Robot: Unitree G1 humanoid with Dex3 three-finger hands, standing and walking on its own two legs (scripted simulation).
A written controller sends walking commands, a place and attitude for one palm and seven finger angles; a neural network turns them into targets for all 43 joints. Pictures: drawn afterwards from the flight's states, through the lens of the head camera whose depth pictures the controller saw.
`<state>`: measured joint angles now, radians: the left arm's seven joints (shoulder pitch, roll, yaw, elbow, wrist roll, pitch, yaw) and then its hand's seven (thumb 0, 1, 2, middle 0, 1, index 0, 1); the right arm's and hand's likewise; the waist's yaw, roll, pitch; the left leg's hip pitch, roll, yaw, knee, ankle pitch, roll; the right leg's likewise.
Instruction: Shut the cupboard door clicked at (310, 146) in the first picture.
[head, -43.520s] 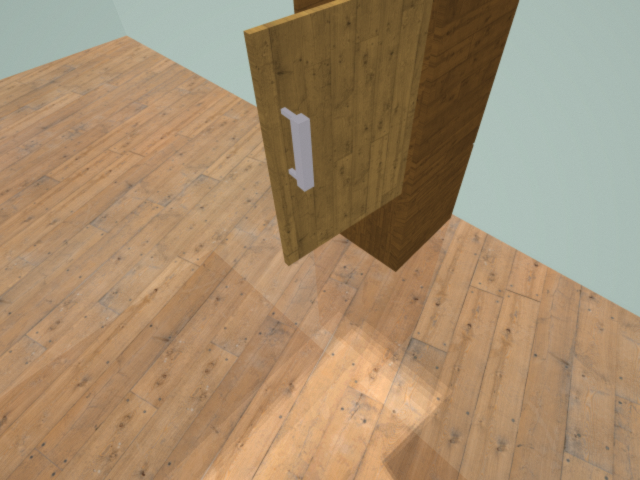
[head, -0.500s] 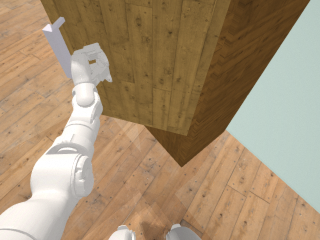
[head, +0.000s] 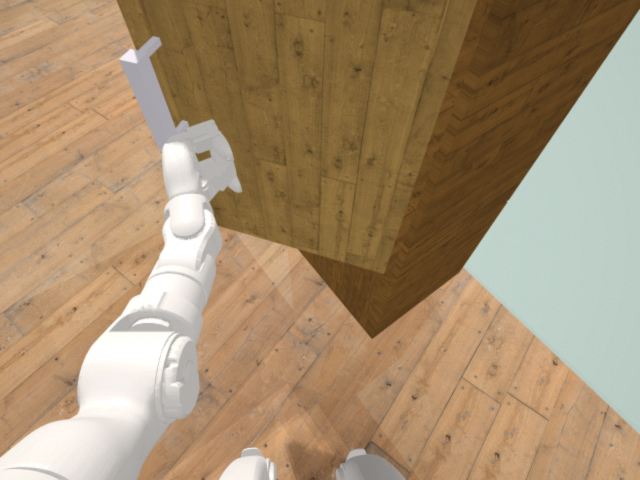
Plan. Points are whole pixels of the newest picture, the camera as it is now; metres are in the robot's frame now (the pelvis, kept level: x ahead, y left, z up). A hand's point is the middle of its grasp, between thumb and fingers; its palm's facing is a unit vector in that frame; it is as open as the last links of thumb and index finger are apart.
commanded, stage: draw the hand back to the body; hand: left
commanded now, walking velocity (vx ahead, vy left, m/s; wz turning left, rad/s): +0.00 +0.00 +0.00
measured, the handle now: (162, 98) +0.64 +0.18 +0.09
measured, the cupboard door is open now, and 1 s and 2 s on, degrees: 35 35 35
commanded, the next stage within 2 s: step back with the hand held close in 1.50 s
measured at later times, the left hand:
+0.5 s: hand (125, 239) +0.35 +0.16 +0.16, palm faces +0.06 -0.99 -0.11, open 3.1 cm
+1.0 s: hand out of the picture +0.23 +0.27 +0.21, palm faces +0.35 -0.87 -0.34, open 5.2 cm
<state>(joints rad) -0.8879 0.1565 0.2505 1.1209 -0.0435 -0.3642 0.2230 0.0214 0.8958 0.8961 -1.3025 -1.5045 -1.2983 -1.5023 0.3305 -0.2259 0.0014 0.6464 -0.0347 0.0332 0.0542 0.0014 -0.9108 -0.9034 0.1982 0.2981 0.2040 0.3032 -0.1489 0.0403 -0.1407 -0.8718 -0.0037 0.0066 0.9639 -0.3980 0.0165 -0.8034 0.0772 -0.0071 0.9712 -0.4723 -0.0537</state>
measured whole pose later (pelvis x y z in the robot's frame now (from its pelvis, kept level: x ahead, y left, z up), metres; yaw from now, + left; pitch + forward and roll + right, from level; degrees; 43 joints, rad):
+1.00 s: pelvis +0.02 +0.04 +0.06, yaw +2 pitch -4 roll -1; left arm 0.37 0.35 0.22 -0.32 -0.10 0.01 0.08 0.02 0.89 0.90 -0.61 -0.74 -0.60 -0.74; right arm 0.19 -0.21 0.07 0.60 0.04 0.02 -0.06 0.01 -0.91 -0.90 0.20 0.30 0.21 0.30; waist 0.05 0.08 -0.01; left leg -0.16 -0.06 0.00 0.44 -0.22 0.06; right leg -0.07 0.02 0.01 0.40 -0.27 0.00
